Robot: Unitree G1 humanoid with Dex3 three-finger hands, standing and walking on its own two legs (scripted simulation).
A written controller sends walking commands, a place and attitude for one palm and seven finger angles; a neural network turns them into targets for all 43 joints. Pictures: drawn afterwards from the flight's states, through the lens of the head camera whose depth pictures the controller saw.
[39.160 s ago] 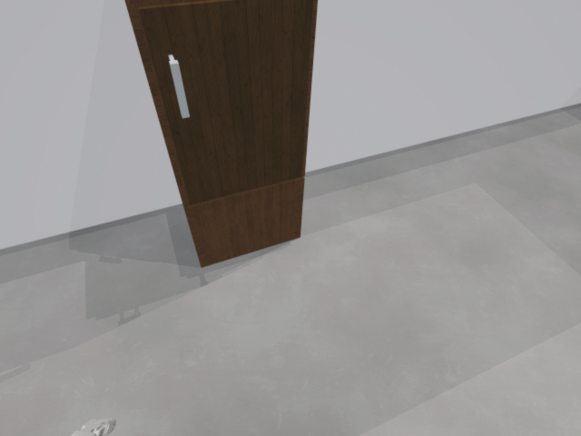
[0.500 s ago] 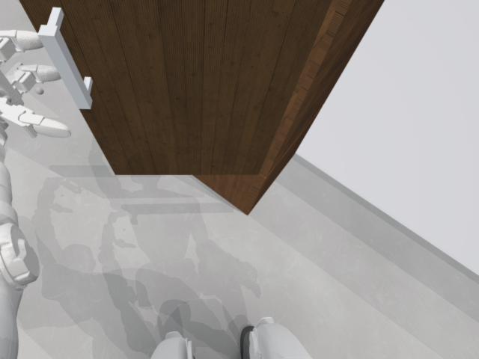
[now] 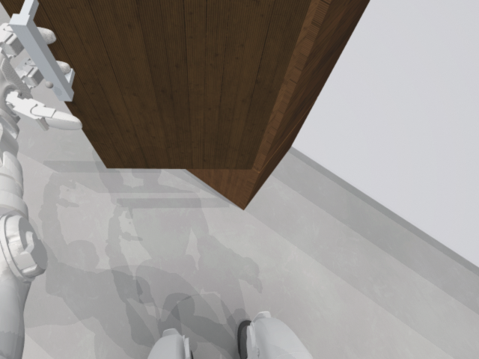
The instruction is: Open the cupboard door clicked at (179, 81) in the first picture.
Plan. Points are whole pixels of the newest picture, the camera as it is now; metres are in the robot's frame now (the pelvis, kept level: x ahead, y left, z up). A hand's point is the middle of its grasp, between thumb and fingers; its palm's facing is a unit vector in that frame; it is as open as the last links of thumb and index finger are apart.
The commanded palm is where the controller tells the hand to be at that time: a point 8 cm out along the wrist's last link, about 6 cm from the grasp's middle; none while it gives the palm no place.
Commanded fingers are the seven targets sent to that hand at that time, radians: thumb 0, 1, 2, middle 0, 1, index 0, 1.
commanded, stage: slide the fingers in behind the handle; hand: left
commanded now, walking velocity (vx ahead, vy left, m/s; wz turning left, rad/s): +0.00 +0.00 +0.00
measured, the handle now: (49, 53) +0.57 +0.24 +0.10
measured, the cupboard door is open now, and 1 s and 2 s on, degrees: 38 38 52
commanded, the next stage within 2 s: close the thumb around the handle in 0.58 s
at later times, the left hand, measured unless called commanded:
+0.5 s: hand (65, 83) +0.52 +0.21 +0.09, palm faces -0.03 -1.00 -0.01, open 14.0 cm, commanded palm +0.50 +0.26 +0.09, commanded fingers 0.00 -0.50 0.30 -0.30 -1.20 -0.30 -1.20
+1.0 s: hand (61, 90) +0.51 +0.22 +0.09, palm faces -0.04 -1.00 -0.02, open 11.1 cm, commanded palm +0.49 +0.26 +0.09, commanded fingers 0.00 0.45 0.71 -0.37 -1.30 -0.37 -1.30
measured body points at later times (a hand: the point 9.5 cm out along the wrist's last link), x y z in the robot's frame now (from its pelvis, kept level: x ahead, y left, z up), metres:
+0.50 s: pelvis +0.00 +0.00 +0.00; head +0.14 +0.03 +0.43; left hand +0.52 +0.27 +0.09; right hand -0.01 -0.26 -0.10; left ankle -0.03 +0.10 -0.68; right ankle +0.02 -0.12 -0.68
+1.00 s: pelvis -0.01 +0.01 +0.00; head +0.13 +0.03 +0.43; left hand +0.50 +0.27 +0.09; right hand -0.01 -0.26 -0.10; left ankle -0.03 +0.10 -0.68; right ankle +0.02 -0.12 -0.68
